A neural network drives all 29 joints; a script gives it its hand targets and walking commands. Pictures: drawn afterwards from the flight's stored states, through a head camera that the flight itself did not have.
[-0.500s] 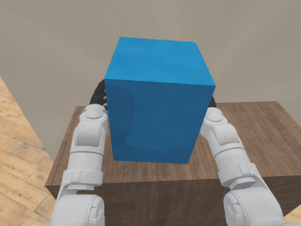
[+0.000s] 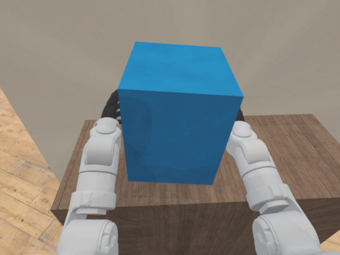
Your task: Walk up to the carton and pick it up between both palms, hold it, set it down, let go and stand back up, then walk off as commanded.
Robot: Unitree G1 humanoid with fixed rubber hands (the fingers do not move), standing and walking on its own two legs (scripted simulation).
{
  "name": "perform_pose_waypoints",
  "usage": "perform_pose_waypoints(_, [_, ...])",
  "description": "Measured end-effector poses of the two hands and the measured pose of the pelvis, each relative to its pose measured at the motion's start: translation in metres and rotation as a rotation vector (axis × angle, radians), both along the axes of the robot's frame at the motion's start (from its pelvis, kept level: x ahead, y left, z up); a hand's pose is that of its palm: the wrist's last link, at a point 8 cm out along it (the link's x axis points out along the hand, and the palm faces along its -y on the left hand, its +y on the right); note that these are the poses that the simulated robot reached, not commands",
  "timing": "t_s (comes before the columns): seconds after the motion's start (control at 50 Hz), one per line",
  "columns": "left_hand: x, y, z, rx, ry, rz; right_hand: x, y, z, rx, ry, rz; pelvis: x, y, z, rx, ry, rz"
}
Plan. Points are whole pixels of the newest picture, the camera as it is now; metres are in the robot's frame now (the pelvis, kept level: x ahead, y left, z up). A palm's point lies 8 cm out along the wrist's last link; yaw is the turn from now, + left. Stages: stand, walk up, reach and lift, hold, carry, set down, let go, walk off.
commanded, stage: hold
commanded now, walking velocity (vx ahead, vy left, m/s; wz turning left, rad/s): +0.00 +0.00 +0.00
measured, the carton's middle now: (174, 114) +0.38 +0.00 +0.17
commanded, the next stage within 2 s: set down in 1.10 s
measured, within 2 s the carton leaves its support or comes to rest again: neither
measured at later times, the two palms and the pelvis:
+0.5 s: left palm (110, 121) +0.37 +0.14 +0.17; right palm (234, 123) +0.36 -0.15 +0.15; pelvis +0.00 +0.00 +0.00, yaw +0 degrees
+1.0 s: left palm (110, 120) +0.37 +0.14 +0.17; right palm (235, 123) +0.36 -0.15 +0.16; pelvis +0.00 +0.00 +0.00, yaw +0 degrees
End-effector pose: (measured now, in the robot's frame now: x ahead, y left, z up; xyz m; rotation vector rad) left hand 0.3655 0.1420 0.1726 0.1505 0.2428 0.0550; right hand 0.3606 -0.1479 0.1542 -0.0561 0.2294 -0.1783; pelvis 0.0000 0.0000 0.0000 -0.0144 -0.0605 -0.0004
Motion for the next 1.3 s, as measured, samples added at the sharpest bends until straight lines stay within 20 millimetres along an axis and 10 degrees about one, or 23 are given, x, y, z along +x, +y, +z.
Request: perform_pose_waypoints(1.3, [-0.005,0.012,0.001,0.003,-0.007,0.028,0.004,0.012,0.002,0.016,-0.009,0.027,0.0,0.0,0.0,0.0,0.0,0.001])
